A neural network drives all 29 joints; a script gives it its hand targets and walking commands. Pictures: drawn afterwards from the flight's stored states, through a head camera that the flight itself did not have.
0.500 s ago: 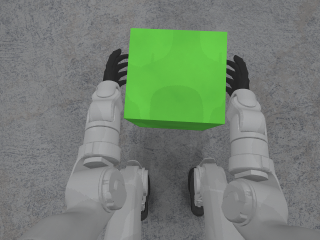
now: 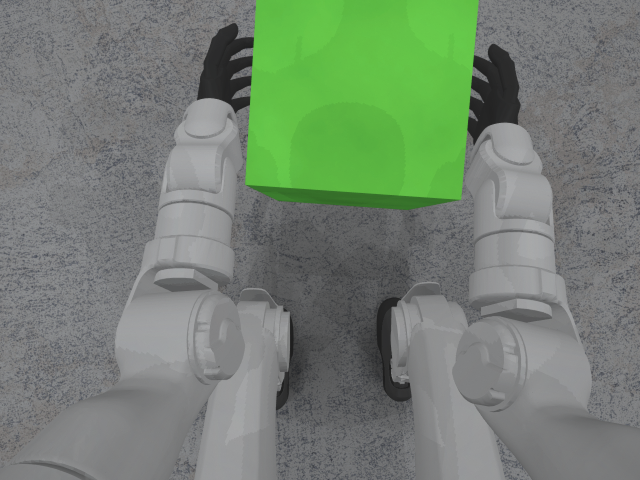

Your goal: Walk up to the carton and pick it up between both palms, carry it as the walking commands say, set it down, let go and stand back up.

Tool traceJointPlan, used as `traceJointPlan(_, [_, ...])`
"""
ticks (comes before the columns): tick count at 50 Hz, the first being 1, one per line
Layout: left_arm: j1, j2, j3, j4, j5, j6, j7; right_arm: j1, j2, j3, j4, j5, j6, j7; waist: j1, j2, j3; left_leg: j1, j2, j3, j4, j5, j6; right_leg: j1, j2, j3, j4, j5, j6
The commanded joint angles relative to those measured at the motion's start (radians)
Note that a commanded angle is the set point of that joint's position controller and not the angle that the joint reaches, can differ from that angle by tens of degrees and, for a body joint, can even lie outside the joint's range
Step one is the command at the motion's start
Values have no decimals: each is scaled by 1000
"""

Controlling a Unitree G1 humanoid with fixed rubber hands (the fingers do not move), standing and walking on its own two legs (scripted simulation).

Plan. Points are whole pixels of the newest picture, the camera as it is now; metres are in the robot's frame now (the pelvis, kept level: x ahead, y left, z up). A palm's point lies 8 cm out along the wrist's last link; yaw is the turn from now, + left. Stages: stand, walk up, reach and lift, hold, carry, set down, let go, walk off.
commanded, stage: set down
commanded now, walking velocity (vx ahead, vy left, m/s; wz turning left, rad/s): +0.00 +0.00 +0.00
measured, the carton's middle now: (352, 122) +0.52 -0.02 -0.18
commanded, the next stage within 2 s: none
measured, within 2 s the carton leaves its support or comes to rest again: neither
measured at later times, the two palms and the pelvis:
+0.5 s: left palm (237, 111) +0.54 +0.13 -0.20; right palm (462, 131) +0.51 -0.17 -0.19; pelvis -0.01 +0.00 -0.06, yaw +0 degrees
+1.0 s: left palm (245, 118) +0.55 +0.13 -0.26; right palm (451, 122) +0.53 -0.17 -0.24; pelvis +0.00 +0.00 -0.10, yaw -1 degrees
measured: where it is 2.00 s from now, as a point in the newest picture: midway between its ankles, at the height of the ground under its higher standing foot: (335, 370)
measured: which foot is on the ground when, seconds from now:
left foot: down 0.00-1.00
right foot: down 0.00-1.00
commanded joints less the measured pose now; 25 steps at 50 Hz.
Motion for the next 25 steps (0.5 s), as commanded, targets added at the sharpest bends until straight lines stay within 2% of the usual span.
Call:
traceJointPlan(1, [-568, -973, -466, 32, -137, -25, -227, -689, 894, 562, 34, 153, -26, 244, -21, 45, -1082, 572, -132, 77, -150, 271, 3, 574, 151, -129, -84, 271, 4])
traceJointPlan(25, [-735, -854, -485, 81, -203, -66, -224, -867, 781, 561, 64, 209, -66, 221, -31, 44, -1024, 461, -112, 95, 38, 250, 6, 520, 121, -140, 98, 267, 6])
